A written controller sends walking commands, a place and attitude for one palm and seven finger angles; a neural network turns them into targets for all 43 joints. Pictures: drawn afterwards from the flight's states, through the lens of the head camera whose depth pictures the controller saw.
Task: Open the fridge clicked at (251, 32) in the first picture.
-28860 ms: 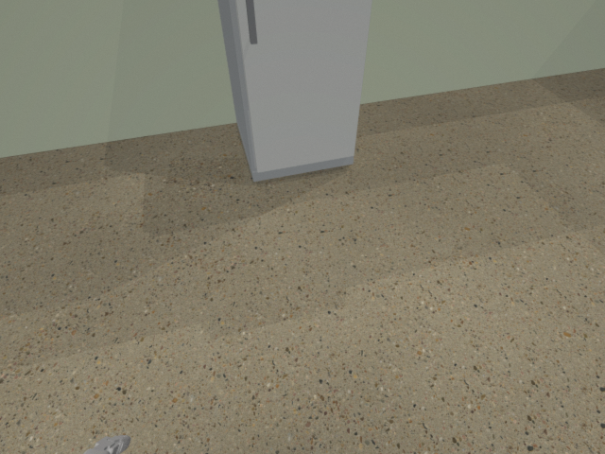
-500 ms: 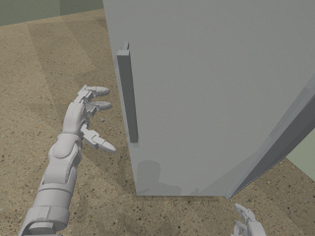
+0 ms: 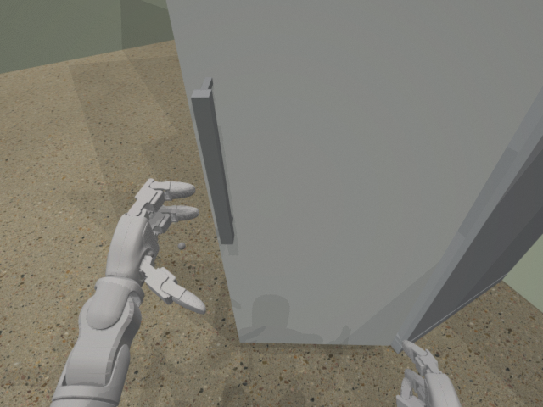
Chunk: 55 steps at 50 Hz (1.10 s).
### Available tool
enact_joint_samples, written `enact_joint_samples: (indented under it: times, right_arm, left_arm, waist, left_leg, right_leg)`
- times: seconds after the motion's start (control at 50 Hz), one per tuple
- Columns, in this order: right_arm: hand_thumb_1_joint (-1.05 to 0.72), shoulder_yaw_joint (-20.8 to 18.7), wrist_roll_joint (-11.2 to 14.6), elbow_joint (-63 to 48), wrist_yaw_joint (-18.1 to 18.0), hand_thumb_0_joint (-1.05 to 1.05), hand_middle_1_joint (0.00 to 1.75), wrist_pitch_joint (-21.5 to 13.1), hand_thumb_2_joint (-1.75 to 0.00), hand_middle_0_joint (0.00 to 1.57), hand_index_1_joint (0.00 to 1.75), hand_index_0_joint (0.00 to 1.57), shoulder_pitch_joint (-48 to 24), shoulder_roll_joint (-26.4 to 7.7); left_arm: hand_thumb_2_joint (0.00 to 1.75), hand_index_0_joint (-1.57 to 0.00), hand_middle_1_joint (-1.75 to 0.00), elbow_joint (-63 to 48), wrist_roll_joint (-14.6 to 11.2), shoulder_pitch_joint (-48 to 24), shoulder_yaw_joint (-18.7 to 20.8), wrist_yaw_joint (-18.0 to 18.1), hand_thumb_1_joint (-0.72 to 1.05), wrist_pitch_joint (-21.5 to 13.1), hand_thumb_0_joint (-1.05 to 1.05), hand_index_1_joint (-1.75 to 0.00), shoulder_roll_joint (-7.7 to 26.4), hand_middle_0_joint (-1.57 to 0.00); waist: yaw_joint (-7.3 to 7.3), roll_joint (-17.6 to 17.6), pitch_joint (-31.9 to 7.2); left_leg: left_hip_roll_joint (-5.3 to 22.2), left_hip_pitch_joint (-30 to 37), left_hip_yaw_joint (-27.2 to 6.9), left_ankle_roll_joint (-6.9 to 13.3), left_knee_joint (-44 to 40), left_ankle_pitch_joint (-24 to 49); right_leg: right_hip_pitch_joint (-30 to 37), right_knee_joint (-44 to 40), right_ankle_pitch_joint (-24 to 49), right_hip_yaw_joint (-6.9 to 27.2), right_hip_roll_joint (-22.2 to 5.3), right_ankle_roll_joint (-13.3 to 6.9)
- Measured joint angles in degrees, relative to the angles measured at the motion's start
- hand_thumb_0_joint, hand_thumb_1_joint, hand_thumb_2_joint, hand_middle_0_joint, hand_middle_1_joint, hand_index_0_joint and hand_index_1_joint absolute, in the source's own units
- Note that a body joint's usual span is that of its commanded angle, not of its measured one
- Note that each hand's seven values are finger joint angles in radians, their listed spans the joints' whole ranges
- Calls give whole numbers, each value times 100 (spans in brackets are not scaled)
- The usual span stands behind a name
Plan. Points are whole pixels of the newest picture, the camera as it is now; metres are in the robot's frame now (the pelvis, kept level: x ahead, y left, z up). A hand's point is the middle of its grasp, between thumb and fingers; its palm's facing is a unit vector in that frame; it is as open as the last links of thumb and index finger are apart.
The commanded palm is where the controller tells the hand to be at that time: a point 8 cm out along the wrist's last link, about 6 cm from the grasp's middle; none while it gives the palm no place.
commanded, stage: slip the hand off the handle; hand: left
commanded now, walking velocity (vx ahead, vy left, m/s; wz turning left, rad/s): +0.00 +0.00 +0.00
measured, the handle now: (219, 172) +0.45 +0.14 +0.13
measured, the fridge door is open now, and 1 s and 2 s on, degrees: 59 59 59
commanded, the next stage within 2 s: draw the hand back to the body in 0.18 s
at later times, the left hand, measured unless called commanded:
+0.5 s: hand (145, 253) +0.26 +0.19 +0.14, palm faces +0.42 -0.91 +0.06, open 14.7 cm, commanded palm +0.21 +0.21 +0.15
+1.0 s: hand (90, 276) +0.22 +0.24 +0.15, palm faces +0.36 -0.89 -0.29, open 13.6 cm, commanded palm +0.18 +0.27 +0.17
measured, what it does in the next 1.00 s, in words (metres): stands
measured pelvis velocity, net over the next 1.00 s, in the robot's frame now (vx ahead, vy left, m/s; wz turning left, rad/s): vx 0.02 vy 0.01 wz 0.01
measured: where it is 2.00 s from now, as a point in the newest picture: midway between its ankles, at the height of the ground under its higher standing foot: outside the picture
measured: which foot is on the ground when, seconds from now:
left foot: down 0.00-1.00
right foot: down 0.00-1.00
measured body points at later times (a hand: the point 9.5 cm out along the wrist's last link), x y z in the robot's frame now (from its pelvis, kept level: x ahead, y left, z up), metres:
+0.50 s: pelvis +0.01 +0.00 +0.00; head -0.02 -0.02 +0.45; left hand +0.24 +0.24 +0.14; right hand +0.20 -0.21 -0.07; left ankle +0.01 +0.12 -0.72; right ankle +0.02 -0.10 -0.72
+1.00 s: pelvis +0.02 +0.01 +0.01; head -0.02 -0.01 +0.46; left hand +0.19 +0.28 +0.17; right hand +0.23 -0.19 -0.06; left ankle +0.01 +0.12 -0.72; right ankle +0.02 -0.10 -0.72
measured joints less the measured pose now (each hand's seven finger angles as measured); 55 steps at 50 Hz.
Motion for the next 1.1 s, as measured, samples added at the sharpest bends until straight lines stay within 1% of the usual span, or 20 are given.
enact_joint_samples:
  times: [0.1,0.18,0.26,0.32,0.34,0.36,0.42,0.44,0.48,0.52,0.54,0.58,0.66,0.72,0.82,0.84,0.88,0.94,1.0,1.1]
  right_arm:
    - [-90,20,16,-8,-23,1,30,-17,-90,20,30,20,-2,-28]
    - [-90,12,4,-71,-36,1,30,-52,-90,20,30,20,11,-43]
    - [-90,3,-24,-86,-43,1,30,-120,-90,20,30,20,9,-34]
    - [-90,8,-29,-43,-70,1,30,-169,-90,20,30,20,-12,-36]
    - [-90,2,-7,-6,-85,1,30,-185,-90,20,30,20,-26,-28]
    - [-90,-3,5,53,-103,1,30,-198,-90,20,30,20,-50,-14]
    - [-90,-10,-8,190,-119,1,30,-186,-90,20,30,20,-93,39]
    - [-90,-8,-22,216,-110,1,30,-161,-90,20,30,20,-99,55]
    - [-90,0,-58,239,-73,1,30,-73,-90,20,30,20,-115,76]
    - [-90,19,-103,210,-37,1,30,33,-90,20,30,20,-141,73]
    - [-90,30,-125,188,-29,1,30,79,-90,20,30,20,-157,68]
    - [-90,61,-165,160,-43,1,30,163,-90,20,30,20,-206,67]
    - [-90,122,-170,174,-134,1,30,290,-90,20,30,20,-328,120]
    - [-90,156,-149,191,-175,1,30,367,-90,21,30,20,-413,166]
    - [-90,160,-135,144,-155,1,30,465,-90,21,30,20,-474,175]
    - [-90,157,-160,149,-141,1,30,459,-90,21,30,20,-479,173]
    - [-90,150,-206,151,-112,1,30,435,-90,21,30,20,-452,180]
    - [-90,121,-211,106,-91,1,30,412,-90,21,30,20,-362,158]
    - [-90,84,-203,116,-89,1,30,378,-90,21,30,20,-294,95]
    - [-90,47,-200,223,-119,1,30,351,-90,20,30,20,-218,61]
  left_arm:
    - [20,-25,-115,-215,-81,275,-72,-119,-55,154,-1,-115,-27,-25]
    - [20,-25,-115,-508,-101,662,-159,-112,-55,305,-1,-115,-72,-25]
    - [20,-25,-115,-823,-74,992,-197,-8,-55,206,-1,-115,-77,-25]
    - [20,-25,-115,-869,-29,956,-191,74,-55,83,-1,-115,-29,-25]
    - [20,-25,-115,-869,-159,900,-160,180,-55,122,-1,-115,-60,-25]
    - [20,-25,-115,-878,-276,839,-99,385,-55,211,-1,-115,-143,-26]
    - [20,-26,-115,-986,-433,711,158,1066,-55,588,-1,-115,-482,-26]
    - [20,-25,-115,-1056,-424,695,225,1293,-55,753,-1,-115,-578,-25]
    - [20,-25,-115,-1252,-278,728,282,1716,-55,1138,-1,-115,-706,-25]
    - [20,-25,-115,-1507,-59,855,214,1968,-55,1475,-1,-115,-751,-25]
    - [20,-25,-115,-1635,32,934,147,2016,-55,1595,-1,-115,-749,-25]
    - [20,-24,-114,-1857,111,1096,22,1977,-55,1724,-1,-115,-713,-24]
    - [20,-24,-114,-2074,-33,1233,-37,1709,-55,1807,-1,-115,-602,-25]
    - [20,-25,-115,-2085,-124,1195,78,1625,-55,1913,-1,-115,-532,-25]
    - [21,-25,-113,-2192,-136,1268,354,1619,-52,2153,-1,-113,-439,-25]
    - [22,-25,-112,-2200,-10,1340,367,1570,-50,2070,-1,-112,-348,-25]
    - [24,-24,-109,-2173,199,1592,412,1397,-46,1731,-1,-109,-1,-25]
    - [28,-24,-105,-2170,357,1935,510,1205,-38,1312,-1,-105,403,-24]
    - [32,-24,-100,-2147,438,2056,558,1115,-29,1029,-1,-100,517,-24]
    - [40,-24,-90,-2048,508,2040,649,1093,-13,700,-1,-90,527,-24]
  waist:
    - [19,42,-33]
    - [21,60,-14]
    - [32,34,24]
    - [50,21,82]
    - [69,20,95]
    - [88,20,104]
    - [136,3,68]
    - [156,-5,44]
    - [190,-8,-11]
    - [208,23,-50]
    - [216,46,-61]
    - [227,85,-76]
    - [265,79,-78]
    - [293,32,-59]
    - [331,20,-54]
    - [319,27,-46]
    - [282,30,-42]
    - [272,39,43]
    - [290,66,202]
    - [278,53,395]
  left_leg:
    - [20,69,-20,-34,-51,33]
    - [32,121,-21,-51,-74,42]
    - [38,129,-39,-63,-52,32]
    - [40,101,-85,-68,4,16]
    - [44,94,-95,-73,12,13]
    - [51,97,-104,-77,6,16]
    - [46,124,-123,-78,-72,44]
    - [36,143,-124,-70,-108,53]
    - [11,198,-125,-49,-180,67]
    - [-20,263,-125,-25,-229,67]
    - [-36,298,-123,-12,-246,62]
    - [-61,371,-116,14,-273,48]
    - [-78,527,-96,41,-345,36]
    - [-77,635,-87,44,-411,45]
    - [-77,765,-63,50,-505,65]
    - [-82,805,-65,57,-533,73]
    - [-91,911,-59,72,-647,111]
    - [-93,1078,-45,84,-812,185]
    - [-89,1179,-48,94,-919,256]
    - [-98,1232,-37,111,-1074,383]
  right_leg:
    - [57,-22,15,-20,18,-31]
    - [97,-24,14,-21,30,-47]
    - [110,0,-3,-40,35,-60]
    - [116,12,-12,-87,38,-66]
    - [119,2,-9,-97,42,-69]
    - [135,-27,2,-104,48,-69]
    - [183,-135,41,-120,42,-60]
    - [201,-164,45,-121,32,-55]
    - [250,-214,43,-119,6,-40]
    - [313,-246,27,-117,-25,-19]
    - [348,-255,15,-115,-42,-7]
    - [417,-271,-8,-106,-67,17]
    - [567,-337,-21,-84,-84,44]
    - [671,-402,-8,-73,-84,46]
    - [795,-495,21,-47,-85,53]
    - [836,-523,27,-47,-91,60]
    - [931,-615,55,-38,-101,71]
    - [1088,-767,122,-21,-106,84]
    - [1214,-923,218,-23,-104,96]
    - [1271,-1093,355,-10,-116,113]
